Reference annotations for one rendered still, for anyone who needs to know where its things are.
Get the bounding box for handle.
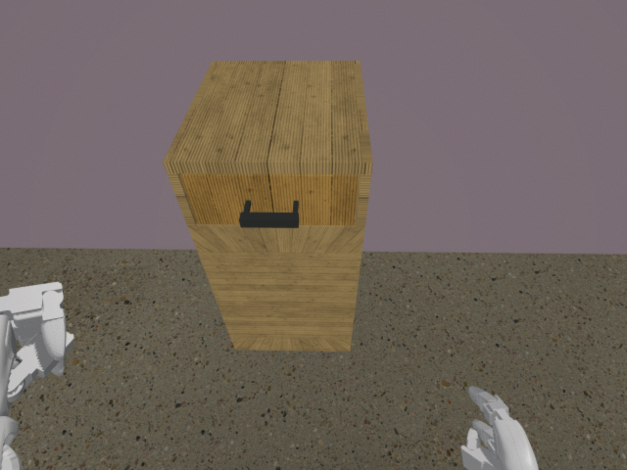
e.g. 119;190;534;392
239;200;299;228

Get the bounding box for right robot hand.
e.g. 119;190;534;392
461;386;539;470

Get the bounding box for robot left forearm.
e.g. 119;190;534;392
0;416;23;470

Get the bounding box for cabinet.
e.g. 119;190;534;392
163;61;373;352

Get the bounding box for drawer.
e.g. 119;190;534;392
180;173;359;225

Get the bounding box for left robot hand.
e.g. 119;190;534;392
0;282;73;416

